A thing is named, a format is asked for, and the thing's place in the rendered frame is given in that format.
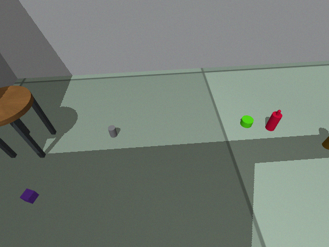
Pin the stool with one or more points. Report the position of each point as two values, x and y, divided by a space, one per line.
15 101

